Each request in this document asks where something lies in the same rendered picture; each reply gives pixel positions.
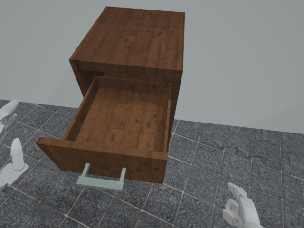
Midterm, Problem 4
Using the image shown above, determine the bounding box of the robot left hand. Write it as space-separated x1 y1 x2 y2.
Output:
0 99 29 192

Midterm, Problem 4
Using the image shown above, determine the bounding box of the robot right hand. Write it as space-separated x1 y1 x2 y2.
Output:
223 182 260 228

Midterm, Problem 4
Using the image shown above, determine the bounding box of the drawer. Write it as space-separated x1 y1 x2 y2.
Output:
36 76 172 184

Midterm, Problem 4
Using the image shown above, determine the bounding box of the cabinet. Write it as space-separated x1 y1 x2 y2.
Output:
69 6 185 153

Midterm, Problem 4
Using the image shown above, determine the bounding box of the handle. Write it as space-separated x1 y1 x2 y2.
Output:
76 163 126 192

